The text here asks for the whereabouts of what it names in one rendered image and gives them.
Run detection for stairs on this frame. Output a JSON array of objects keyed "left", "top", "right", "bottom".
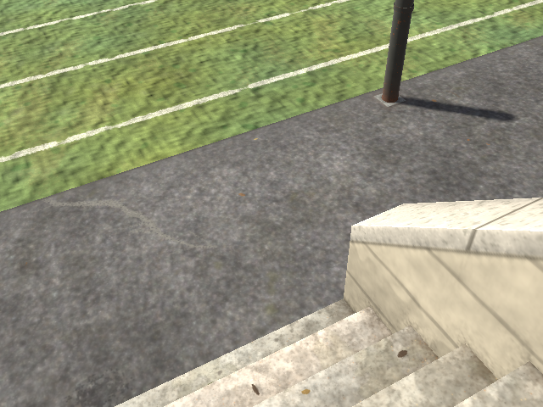
[{"left": 115, "top": 299, "right": 543, "bottom": 407}]

